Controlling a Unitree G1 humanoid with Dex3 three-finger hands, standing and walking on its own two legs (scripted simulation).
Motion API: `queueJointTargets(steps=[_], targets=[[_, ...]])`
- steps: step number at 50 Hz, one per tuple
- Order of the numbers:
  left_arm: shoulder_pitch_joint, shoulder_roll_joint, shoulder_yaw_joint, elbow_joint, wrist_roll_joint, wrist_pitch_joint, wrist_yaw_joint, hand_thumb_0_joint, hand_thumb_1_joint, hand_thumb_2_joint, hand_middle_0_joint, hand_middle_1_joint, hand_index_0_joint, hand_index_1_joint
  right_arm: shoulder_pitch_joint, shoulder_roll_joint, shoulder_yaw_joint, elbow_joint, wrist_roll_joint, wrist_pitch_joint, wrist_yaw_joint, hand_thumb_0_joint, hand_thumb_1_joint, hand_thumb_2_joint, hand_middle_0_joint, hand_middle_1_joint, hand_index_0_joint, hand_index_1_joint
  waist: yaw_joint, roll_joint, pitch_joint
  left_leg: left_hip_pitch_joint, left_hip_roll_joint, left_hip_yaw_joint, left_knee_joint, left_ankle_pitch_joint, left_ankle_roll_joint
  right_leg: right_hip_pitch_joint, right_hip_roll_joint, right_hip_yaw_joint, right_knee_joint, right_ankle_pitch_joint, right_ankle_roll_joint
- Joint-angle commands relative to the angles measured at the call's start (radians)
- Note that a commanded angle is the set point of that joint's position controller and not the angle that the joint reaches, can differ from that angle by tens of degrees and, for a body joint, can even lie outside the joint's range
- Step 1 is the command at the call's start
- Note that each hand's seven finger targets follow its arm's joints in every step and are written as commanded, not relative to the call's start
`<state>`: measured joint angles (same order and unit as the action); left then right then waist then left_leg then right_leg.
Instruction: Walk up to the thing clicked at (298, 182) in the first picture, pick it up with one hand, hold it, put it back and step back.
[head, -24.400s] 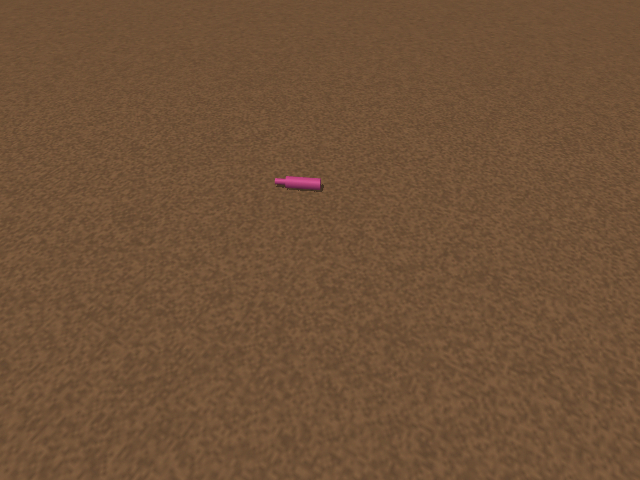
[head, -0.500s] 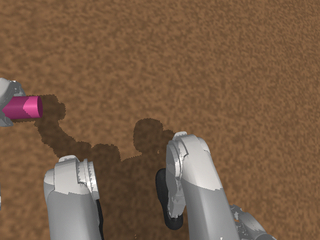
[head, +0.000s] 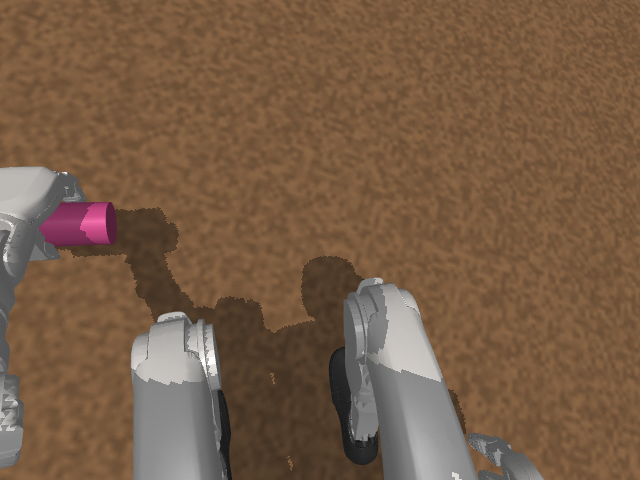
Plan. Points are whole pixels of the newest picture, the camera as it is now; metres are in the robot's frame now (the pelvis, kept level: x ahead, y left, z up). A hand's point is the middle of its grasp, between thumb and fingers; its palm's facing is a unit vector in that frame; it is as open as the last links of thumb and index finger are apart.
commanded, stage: lift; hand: left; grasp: from above
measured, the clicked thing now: (13, 225) +0.45 +0.34 -0.16
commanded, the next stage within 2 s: hold in 1.34 s
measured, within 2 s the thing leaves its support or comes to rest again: neither
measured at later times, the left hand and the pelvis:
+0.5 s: hand out of the picture +0.38 +0.28 +0.05, palm faces -0.45 -0.07 -0.89, open 8.5 cm; pelvis +0.00 +0.00 +0.14, yaw +3 degrees
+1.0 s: hand out of the picture +0.35 +0.26 +0.22, palm faces -0.47 -0.08 -0.88, open 8.5 cm; pelvis +0.04 +0.00 +0.30, yaw +4 degrees
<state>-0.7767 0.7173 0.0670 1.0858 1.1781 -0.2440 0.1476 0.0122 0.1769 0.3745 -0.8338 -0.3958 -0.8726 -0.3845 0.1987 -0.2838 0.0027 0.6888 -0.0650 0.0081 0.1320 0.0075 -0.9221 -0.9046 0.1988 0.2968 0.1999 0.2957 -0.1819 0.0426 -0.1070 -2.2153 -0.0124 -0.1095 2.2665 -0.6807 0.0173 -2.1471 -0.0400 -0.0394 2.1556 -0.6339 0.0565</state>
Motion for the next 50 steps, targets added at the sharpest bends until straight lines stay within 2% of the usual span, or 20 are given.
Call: queueJointTargets(steps=[1,3,5,8,10,12,14,15,18,20,23,25,26,30,31,32,34,35,46,50], targets=[[-0.289,0.289,0.067,-0.299,-0.054,0.009,0.022,0.000,0.739,0.666,-1.111,-0.530,-1.115,-0.527,0.180,-0.239,-0.104,-0.056,0.020,-0.002,-0.019,0.000,-0.914,-0.905,0.200,0.300,0.200,0.300,0.021,0.261,-0.747,0.635,-0.005,0.038,-0.374,0.176,0.005,0.370,0.035,-0.071,-0.240,0.177,-0.090],[-0.278,0.282,0.067,-0.347,-0.069,0.015,0.013,0.000,0.748,0.678,-1.104,-0.564,-1.113,-0.556,0.170,-0.237,-0.110,-0.062,0.027,0.002,-0.024,0.000,-0.915,-0.906,0.200,0.300,0.200,0.300,0.029,0.293,-0.765,0.683,-0.003,0.027,-0.409,0.190,0.001,0.380,0.032,-0.067,-0.255,0.186,-0.090],[-0.248,0.244,0.043,-0.359,-0.082,0.023,-0.002,0.000,0.763,0.659,-1.109,-0.564,-1.122,-0.553,0.170,-0.230,-0.112,-0.066,0.031,0.005,-0.029,0.000,-0.916,-0.906,0.200,0.300,0.200,0.300,0.026,0.244,-0.746,0.698,0.001,0.028,-0.426,0.184,0.006,0.405,0.037,-0.066,-0.292,0.181,-0.088],[-0.185,0.242,0.048,-0.403,-0.100,0.032,-0.019,0.000,0.751,0.654,-1.109,-0.550,-1.118,-0.542,0.156,-0.224,-0.112,-0.081,0.036,0.012,-0.040,0.000,-0.916,-0.907,0.200,0.300,0.200,0.300,0.044,0.236,-0.743,0.742,0.002,0.031,-0.474,0.185,0.007,0.469,0.037,-0.056,-0.340,0.183,-0.085],[-0.209,0.236,0.045,-0.504,-0.117,0.036,-0.031,0.000,0.756,0.662,-1.107,-0.549,-1.115,-0.541,0.140,-0.222,-0.122,-0.090,0.044,0.016,-0.050,0.000,-0.912,-0.905,0.200,0.300,0.200,0.300,0.048,0.267,-0.772,0.801,0.006,0.022,-0.519,0.182,0.002,0.496,0.034,-0.052,-0.365,0.187,-0.084],[-0.127,0.213,0.043,-0.485,-0.130,0.048,-0.042,0.000,0.757,0.644,-1.105,-0.553,-1.116,-0.542,0.131,-0.214,-0.120,-0.094,0.047,0.020,-0.060,0.000,-0.912,-0.906,0.200,0.300,0.200,0.300,0.056,0.209,-0.753,0.831,0.009,0.025,-0.544,0.202,0.004,0.537,0.038,-0.052,-0.406,0.194,-0.080],[-0.128,0.234,0.056,-0.541,-0.138,0.051,-0.042,0.000,0.764,0.647,-1.095,-0.573,-1.111,-0.557,0.117,-0.204,-0.116,-0.102,0.054,0.023,-0.072,0.000,-0.912,-0.905,0.200,0.300,0.200,0.300,0.062,0.215,-0.746,0.846,0.006,0.033,-0.576,0.204,0.005,0.592,0.037,-0.043,-0.439,0.203,-0.080],[-0.100,0.211,0.038,-0.542,-0.142,0.058,-0.047,0.000,0.746,0.643,-1.085,-0.564,-1.100,-0.550,0.109,-0.197,-0.113,-0.105,0.055,0.024,-0.078,0.000,-0.912,-0.905,0.200,0.300,0.200,0.300,0.063,0.191,-0.746,0.866,0.008,0.038,-0.592,0.201,0.007,0.620,0.042,-0.044,-0.462,0.200,-0.080],[-0.092,0.207,0.042,-0.600,-0.152,0.076,-0.046,0.000,0.771,0.648,-1.091,-0.575,-1.110,-0.557,0.089,-0.190,-0.114,-0.109,0.064,0.027,-0.097,0.000,-0.907,-0.903,0.200,0.300,0.200,0.300,0.074,0.209,-0.755,0.946,0.011,0.039,-0.662,0.204,0.005,0.686,0.041,-0.033,-0.524,0.205,-0.077],[-0.044,0.181,0.032,-0.585,-0.159,0.091,-0.049,0.000,0.759,0.645,-1.091,-0.551,-1.106,-0.537,0.079,-0.182,-0.108,-0.106,0.071,0.027,-0.107,0.000,-0.904,-0.901,0.201,0.300,0.200,0.300,0.072,0.166,-0.690,0.959,0.015,0.034,-0.715,0.178,0.006,0.727,0.042,-0.033,-0.576,0.187,-0.073],[0.021,0.139,0.000,-0.613,-0.167,0.111,-0.061,0.000,0.755,0.630,-1.089,-0.539,-1.103,-0.526,0.057,-0.170,-0.104,-0.109,0.080,0.026,-0.125,0.000,-0.903,-0.901,0.201,0.300,0.200,0.300,0.087,0.170,-0.656,1.041,0.024,0.028,-0.811,0.140,0.001,0.799,0.048,-0.032,-0.648,0.163,-0.072],[0.072,0.121,0.000,-0.640,-0.184,0.125,-0.063,0.000,0.771,0.634,-1.090,-0.544,-1.106,-0.528,0.044,-0.161,-0.099,-0.113,0.090,0.022,-0.136,0.000,-0.900,-0.899,0.201,0.300,0.200,0.300,0.092,0.145,-0.630,1.067,0.023,0.023,-0.869,0.114,0.001,0.859,0.050,-0.027,-0.699,0.147,-0.070],[0.091,0.095,-0.025,-0.639,-0.181,0.131,-0.066,0.000,0.761,0.630,-1.096,-0.525,-1.107,-0.515,0.038,-0.152,-0.095,-0.110,0.090,0.020,-0.141,0.000,-0.900,-0.900,0.200,0.300,0.200,0.300,0.089,0.135,-0.603,1.083,0.024,0.032,-0.886,0.114,0.001,0.882,0.053,-0.024,-0.728,0.146,-0.071],[0.109,0.095,-0.023,-0.658,-0.185,0.137,-0.062,0.000,0.746,0.598,-1.092,-0.489,-1.101,-0.481,0.031,-0.136,-0.084,-0.099,0.101,0.004,-0.168,0.000,-0.902,-0.901,0.200,0.300,0.200,0.300,0.096,0.108,-0.524,1.148,0.027,0.036,-0.981,0.103,0.001,0.977,0.058,-0.009,-0.834,0.131,-0.070],[0.108,0.068,-0.046,-0.650,-0.178,0.138,-0.059,0.000,0.748,0.595,-1.100,-0.474,-1.106,-0.470,0.032,-0.131,-0.082,-0.094,0.102,0.000,-0.173,0.000,-0.901,-0.901,0.200,0.300,0.200,0.300,0.087,0.097,-0.510,1.170,0.026,0.040,-0.996,0.115,0.000,0.998,0.058,-0.003,-0.862,0.138,-0.071],[0.101,0.092,-0.025,-0.643,-0.182,0.137,-0.051,0.000,0.744,0.586,-1.085,-0.485,-1.097,-0.474,0.031,-0.129,-0.081,-0.089,0.103,-0.005,-0.178,0.000,-0.901,-0.900,0.200,0.300,0.200,0.300,0.095,0.094,-0.495,1.182,0.026,0.040,-1.022,0.105,0.001,1.028,0.059,0.002,-0.890,0.130,-0.069],[0.099,0.053,-0.054,-0.609,-0.177,0.136,-0.042,0.000,0.725,0.594,-1.080,-0.485,-1.089,-0.478,0.033,-0.122,-0.078,-0.075,0.104,-0.016,-0.185,0.000,-0.903,-0.902,0.200,0.300,0.200,0.300,0.084,0.092,-0.452,1.222,0.027,0.043,-1.059,0.125,-0.002,1.058,0.059,0.009,-0.934,0.143,-0.069],[0.111,0.050,-0.052,-0.607,-0.175,0.135,-0.037,0.000,0.733,0.589,-1.082,-0.486,-1.091,-0.478,0.035,-0.124,-0.081,-0.073,0.105,-0.021,-0.188,0.000,-0.902,-0.901,0.200,0.300,0.200,0.300,0.097,0.079,-0.454,1.256,0.028,0.045,-1.083,0.138,-0.002,1.089,0.060,0.010,-0.958,0.152,-0.072],[0.108,-0.047,-0.130,-0.486,-0.149,0.160,0.004,0.000,0.734,0.652,-1.096,-0.499,-1.096,-0.501,0.066,-0.114,-0.081,-0.039,0.103,-0.049,-0.191,0.000,-0.899,-0.901,0.200,0.300,0.200,0.300,0.106,0.056,-0.365,1.478,0.023,0.065,-1.291,0.273,-0.014,1.321,0.071,0.016,-1.182,0.268,-0.071],[0.120,-0.040,-0.122,-0.465,-0.150,0.167,0.011,0.000,0.728,0.637,-1.097,-0.471,-1.093,-0.476,0.062,-0.118,-0.087,-0.045,0.102,-0.054,-0.187,0.000,-0.900,-0.901,0.200,0.300,0.200,0.300,0.125,0.061,-0.332,1.553,0.023,0.069,-1.370,0.283,-0.019,1.384,0.070,0.015,-1.251,0.275,-0.068]])
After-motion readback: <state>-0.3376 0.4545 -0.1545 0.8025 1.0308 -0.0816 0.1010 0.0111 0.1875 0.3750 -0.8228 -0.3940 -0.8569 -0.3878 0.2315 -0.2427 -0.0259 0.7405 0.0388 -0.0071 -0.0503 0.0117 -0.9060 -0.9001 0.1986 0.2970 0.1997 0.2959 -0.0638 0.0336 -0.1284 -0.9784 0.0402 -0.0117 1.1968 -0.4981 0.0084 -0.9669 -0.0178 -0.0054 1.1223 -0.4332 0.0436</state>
